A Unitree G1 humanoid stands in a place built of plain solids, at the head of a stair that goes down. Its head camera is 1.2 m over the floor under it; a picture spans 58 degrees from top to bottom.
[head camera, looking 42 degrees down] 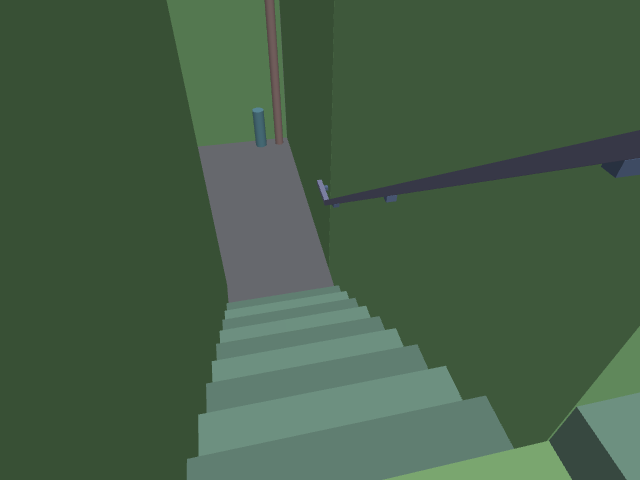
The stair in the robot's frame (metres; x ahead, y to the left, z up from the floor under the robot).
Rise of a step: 0.19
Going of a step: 0.24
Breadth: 1.00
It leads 12 degrees to the left of straight ahead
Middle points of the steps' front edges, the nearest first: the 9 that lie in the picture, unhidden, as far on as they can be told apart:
0.64 -0.08 -0.19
0.88 -0.03 -0.38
1.11 0.02 -0.57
1.35 0.07 -0.76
1.58 0.12 -0.95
1.82 0.17 -1.14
2.05 0.22 -1.33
2.28 0.27 -1.52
2.52 0.32 -1.71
